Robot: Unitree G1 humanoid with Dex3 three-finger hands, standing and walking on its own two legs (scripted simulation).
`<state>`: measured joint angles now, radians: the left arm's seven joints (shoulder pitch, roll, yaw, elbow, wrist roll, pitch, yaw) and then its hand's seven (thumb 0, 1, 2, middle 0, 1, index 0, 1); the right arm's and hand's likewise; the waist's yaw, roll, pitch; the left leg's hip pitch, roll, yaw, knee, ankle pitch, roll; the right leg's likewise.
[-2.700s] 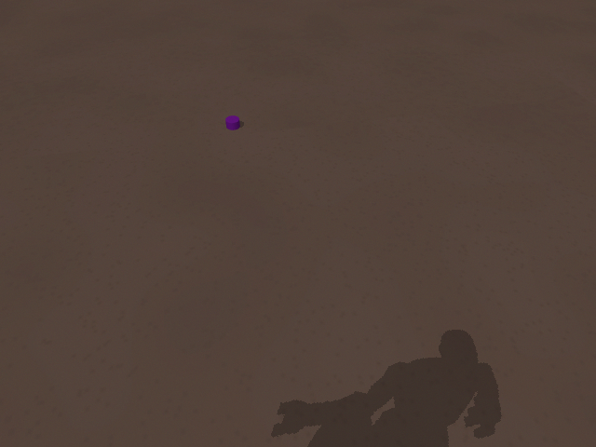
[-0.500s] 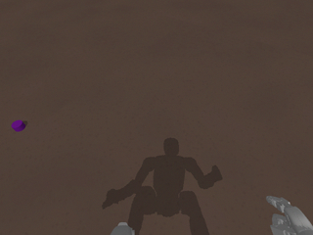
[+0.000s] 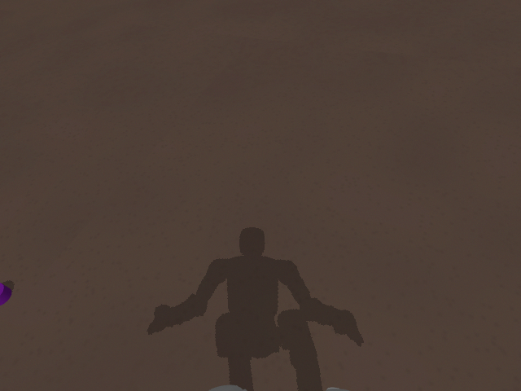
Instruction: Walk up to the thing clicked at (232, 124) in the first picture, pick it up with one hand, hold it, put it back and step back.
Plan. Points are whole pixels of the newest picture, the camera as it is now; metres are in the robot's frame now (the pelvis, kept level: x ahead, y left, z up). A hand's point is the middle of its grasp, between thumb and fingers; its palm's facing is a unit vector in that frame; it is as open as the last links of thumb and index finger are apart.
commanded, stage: walk up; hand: left
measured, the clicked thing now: out of the picture +0.68 +1.12 -0.72
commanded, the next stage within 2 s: none
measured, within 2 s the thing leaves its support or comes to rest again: neither
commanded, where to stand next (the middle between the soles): +0.22 +1.13 m, yaw -33 degrees
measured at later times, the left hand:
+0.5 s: hand out of the picture +0.23 +0.52 -0.12, palm faces -0.22 -0.81 -0.55, open 7.3 cm
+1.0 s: hand out of the picture +0.31 +0.78 -0.13, palm faces -0.27 -0.76 -0.60, open 7.3 cm
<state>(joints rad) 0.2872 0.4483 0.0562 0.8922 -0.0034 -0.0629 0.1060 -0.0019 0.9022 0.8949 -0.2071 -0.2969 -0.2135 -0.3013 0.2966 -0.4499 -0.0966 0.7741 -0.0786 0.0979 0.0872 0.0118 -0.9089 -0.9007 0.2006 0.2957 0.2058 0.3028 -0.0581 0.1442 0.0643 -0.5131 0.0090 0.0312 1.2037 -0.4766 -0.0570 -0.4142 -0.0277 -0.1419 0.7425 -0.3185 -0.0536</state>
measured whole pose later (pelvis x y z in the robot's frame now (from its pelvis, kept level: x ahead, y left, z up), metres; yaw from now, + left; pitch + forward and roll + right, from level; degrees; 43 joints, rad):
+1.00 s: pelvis +0.16 +0.48 -0.01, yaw -15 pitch +0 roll -2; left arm 0.28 0.50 0.07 0.90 -0.01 -0.03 0.12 0.00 0.91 0.90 -0.20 -0.30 -0.21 -0.30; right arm 0.28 -0.43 -0.10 0.69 -0.08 0.06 0.06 0.00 -0.91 -0.90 0.20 0.30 0.21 0.30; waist -0.07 0.05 0.11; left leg -0.42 0.01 0.07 0.89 -0.47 0.06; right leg -0.67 0.01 0.04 1.18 -0.49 -0.05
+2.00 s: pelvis +0.16 +0.96 -0.01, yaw -23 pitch -2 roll +0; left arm 0.30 0.42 0.04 0.78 0.04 -0.04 0.09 0.00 0.90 0.89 -0.21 -0.30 -0.22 -0.30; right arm 0.24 -0.48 -0.11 0.67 -0.05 0.13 0.07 0.01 -0.91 -0.90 0.20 0.30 0.21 0.30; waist 0.00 0.12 0.16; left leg -0.56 0.05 -0.14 1.29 -0.45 -0.01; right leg -0.52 -0.13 0.01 0.82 -0.28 0.00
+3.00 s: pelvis +0.18 +1.24 +0.03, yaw -39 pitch -3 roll +0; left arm 0.43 0.44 0.08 1.02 0.04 0.02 -0.02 0.00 0.91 0.90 -0.20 -0.30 -0.21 -0.30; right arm 0.27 -0.41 -0.10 0.94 -0.03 0.03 0.00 0.01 -0.91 -0.90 0.20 0.30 0.21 0.30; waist 0.03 -0.02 0.03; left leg -0.22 -0.07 0.25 0.47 -0.31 -0.12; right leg -0.15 -0.03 -0.04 0.46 -0.34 -0.08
